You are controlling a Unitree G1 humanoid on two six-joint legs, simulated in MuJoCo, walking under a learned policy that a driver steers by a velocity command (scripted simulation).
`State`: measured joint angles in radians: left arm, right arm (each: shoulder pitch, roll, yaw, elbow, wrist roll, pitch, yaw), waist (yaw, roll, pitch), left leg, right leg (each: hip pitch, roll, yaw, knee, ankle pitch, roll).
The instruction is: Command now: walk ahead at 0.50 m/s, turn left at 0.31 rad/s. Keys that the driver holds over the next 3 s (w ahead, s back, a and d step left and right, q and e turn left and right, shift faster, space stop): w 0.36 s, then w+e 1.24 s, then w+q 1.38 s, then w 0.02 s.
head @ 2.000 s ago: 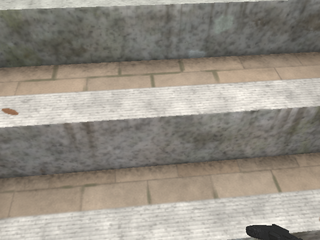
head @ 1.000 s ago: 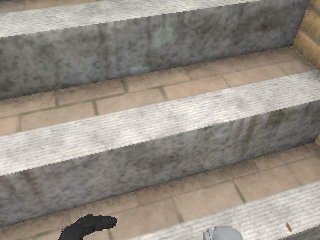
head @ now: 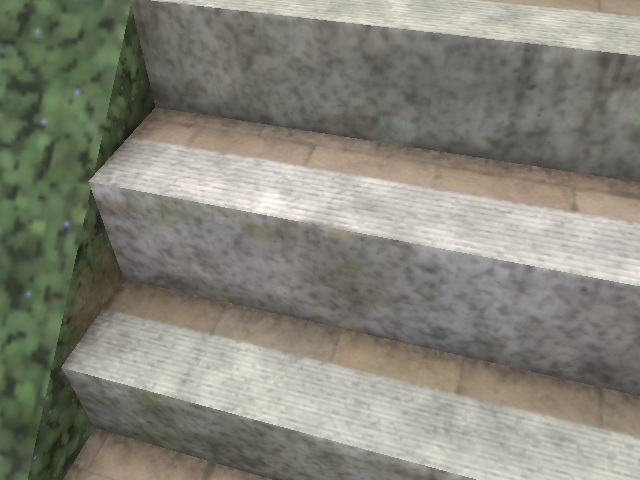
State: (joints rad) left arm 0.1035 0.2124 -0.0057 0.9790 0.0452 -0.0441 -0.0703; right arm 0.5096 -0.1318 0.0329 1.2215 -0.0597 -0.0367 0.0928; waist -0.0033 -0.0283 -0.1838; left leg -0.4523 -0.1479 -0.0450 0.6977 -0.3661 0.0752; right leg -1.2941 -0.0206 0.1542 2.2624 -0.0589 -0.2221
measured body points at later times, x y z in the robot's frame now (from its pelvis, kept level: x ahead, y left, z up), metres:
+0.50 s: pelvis +0.22 -0.07 +0.23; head +0.20 -0.08 +0.68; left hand +0.12 +0.13 +0.08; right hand +0.40 -0.27 +0.12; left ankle +0.30 +0.11 -0.25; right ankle +0.21 -0.13 -0.48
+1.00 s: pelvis +0.46 -0.02 +0.39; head +0.45 -0.03 +0.84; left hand +0.63 +0.20 +0.28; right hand +0.52 -0.26 +0.25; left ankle +0.53 +0.09 -0.29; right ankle +0.36 -0.11 -0.04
